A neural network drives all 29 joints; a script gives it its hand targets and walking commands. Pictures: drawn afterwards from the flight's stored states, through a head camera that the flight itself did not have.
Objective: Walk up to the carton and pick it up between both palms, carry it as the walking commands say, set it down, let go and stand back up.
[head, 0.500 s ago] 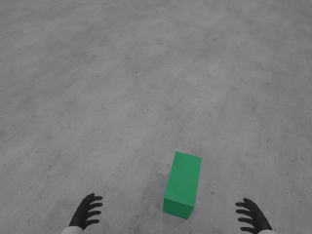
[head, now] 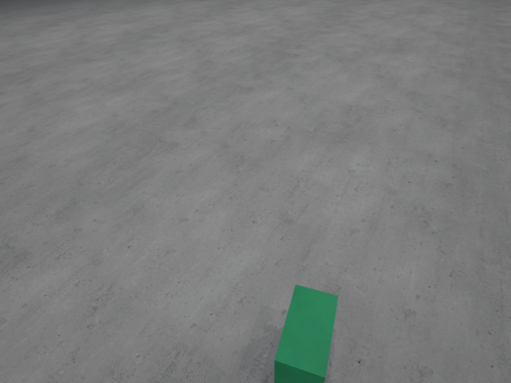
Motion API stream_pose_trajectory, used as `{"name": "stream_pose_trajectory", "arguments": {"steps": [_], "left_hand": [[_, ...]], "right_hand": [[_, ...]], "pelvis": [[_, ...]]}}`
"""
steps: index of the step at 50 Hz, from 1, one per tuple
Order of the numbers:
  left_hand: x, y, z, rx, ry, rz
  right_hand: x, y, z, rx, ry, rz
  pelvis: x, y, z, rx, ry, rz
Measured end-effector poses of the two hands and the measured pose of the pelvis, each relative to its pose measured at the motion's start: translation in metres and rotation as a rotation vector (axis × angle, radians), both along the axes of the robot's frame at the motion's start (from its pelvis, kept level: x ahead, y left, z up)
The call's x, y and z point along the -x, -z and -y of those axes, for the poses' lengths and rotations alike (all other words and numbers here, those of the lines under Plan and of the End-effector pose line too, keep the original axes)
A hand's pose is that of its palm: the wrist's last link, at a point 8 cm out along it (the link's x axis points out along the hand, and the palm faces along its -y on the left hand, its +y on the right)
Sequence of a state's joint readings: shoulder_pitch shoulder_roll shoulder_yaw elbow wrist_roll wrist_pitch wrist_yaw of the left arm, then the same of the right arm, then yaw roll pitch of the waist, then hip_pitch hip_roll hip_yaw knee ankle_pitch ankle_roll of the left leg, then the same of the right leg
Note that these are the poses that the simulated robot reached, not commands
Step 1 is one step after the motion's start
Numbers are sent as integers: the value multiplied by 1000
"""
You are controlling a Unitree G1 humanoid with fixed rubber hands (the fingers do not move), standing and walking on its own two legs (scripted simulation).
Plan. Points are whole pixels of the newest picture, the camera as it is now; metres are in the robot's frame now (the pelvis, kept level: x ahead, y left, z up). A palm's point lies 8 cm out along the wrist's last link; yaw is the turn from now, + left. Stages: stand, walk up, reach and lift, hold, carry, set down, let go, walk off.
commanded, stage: stand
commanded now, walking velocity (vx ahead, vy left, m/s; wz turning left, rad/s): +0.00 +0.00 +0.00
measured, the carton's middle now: (305, 344) +0.47 -0.11 -0.63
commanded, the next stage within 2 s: none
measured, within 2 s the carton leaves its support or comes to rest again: neither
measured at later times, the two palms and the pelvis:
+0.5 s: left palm out of the picture +0.02 +0.29 -0.11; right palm out of the picture +0.02 -0.29 -0.11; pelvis -0.04 -0.01 +0.00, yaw +0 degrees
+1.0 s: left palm out of the picture +0.01 +0.29 -0.11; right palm out of the picture +0.00 -0.30 -0.11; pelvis -0.05 +0.00 +0.00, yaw -1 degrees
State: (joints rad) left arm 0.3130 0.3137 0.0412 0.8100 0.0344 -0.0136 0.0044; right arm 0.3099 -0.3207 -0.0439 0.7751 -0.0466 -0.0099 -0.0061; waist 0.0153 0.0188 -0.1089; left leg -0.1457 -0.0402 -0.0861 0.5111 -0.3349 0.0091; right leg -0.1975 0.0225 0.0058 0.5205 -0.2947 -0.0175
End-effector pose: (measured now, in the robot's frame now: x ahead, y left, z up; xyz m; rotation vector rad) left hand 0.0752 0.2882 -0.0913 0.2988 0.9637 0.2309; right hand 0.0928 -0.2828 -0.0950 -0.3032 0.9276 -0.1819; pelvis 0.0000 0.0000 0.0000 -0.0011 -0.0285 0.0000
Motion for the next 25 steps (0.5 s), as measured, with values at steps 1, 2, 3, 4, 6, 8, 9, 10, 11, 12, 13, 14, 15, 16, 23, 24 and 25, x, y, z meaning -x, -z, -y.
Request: {"name": "stream_pose_trajectory", "arguments": {"steps": [1, 2, 3, 4, 6, 8, 9, 10, 11, 12, 13, 14, 15, 16, 23, 24, 25], "left_hand": [[4, 1, 1, 4, 1, -8], [7, 3, 3, 7, 1, -15], [11, 4, 4, 9, 2, -22], [14, 5, 5, 13, 0, -30], [21, 8, 6, 18, -5, -44], [28, 10, 7, 22, -7, -56], [31, 11, 7, 24, -9, -63], [34, 11, 8, 24, -10, -70], [38, 12, 7, 25, -12, -78], [41, 12, 7, 25, -14, -86], [43, 13, 7, 25, -16, -92], [46, 13, 6, 24, -17, -98], [48, 14, 6, 24, -18, -103], [50, 14, 6, 24, -18, -108], [57, 15, 1, 19, -21, -133], [57, 15, 1, 18, -21, -135], [57, 15, 0, 16, -20, -136]], "right_hand": [[3, 1, 0, 0, -1, -8], [6, 1, 0, -1, -3, -15], [9, 2, 0, -3, -4, -22], [12, 2, 0, -4, -5, -29], [18, 4, 0, -5, -4, -39], [24, 5, 1, -5, -6, -52], [27, 6, 1, -6, -7, -58], [30, 7, 1, -7, -7, -64], [34, 8, 2, -8, -8, -72], [38, 9, 2, -8, -7, -81], [41, 10, 2, -7, -7, -92], [45, 11, 3, -6, -7, -104], [49, 12, 3, -7, -6, -113], [52, 12, 4, -7, -4, -121], [70, 16, 8, -3, 9, -162], [71, 16, 8, -2, 12, -167], [73, 16, 9, -1, 14, -170]], "pelvis": [[2, 0, 1, -1, -1, 1], [4, 0, 1, -1, -1, 2], [6, -1, 2, -1, -2, 3], [8, -1, 2, -1, -2, 5], [12, -1, 3, -2, -3, 9], [16, -1, 4, -1, -2, 13], [18, -1, 4, -2, -2, 14], [19, -1, 4, -2, -2, 15], [21, -1, 4, -2, -2, 16], [22, -1, 5, -2, -2, 17], [23, -1, 5, -3, -4, 18], [24, -2, 5, -3, -4, 19], [26, -2, 5, -3, -5, 19], [27, -2, 5, -3, -5, 21], [34, -2, 6, -3, -3, 29], [35, -2, 6, -3, -2, 30], [36, -2, 6, -4, -1, 31]]}}
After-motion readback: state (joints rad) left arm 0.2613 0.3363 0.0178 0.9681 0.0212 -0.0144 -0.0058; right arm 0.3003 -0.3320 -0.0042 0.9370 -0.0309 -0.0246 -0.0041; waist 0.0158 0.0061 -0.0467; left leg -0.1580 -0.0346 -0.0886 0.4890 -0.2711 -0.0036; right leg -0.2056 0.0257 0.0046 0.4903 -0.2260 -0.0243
